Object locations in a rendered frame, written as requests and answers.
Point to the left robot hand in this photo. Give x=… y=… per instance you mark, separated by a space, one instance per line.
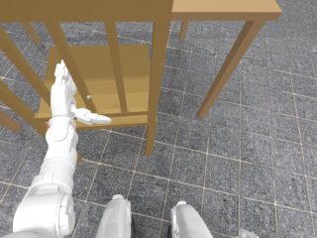
x=62 y=92

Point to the left robot forearm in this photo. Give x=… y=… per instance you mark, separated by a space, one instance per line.
x=58 y=167

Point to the robot left upper arm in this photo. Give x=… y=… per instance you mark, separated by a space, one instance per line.
x=48 y=215

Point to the robot left thigh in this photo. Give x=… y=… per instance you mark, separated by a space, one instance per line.
x=116 y=216

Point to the chair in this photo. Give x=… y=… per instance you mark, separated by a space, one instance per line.
x=122 y=83

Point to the table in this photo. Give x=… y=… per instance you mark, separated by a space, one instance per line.
x=254 y=12

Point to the robot right shin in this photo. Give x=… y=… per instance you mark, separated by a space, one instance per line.
x=177 y=235

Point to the right robot hand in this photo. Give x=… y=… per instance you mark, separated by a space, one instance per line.
x=246 y=234

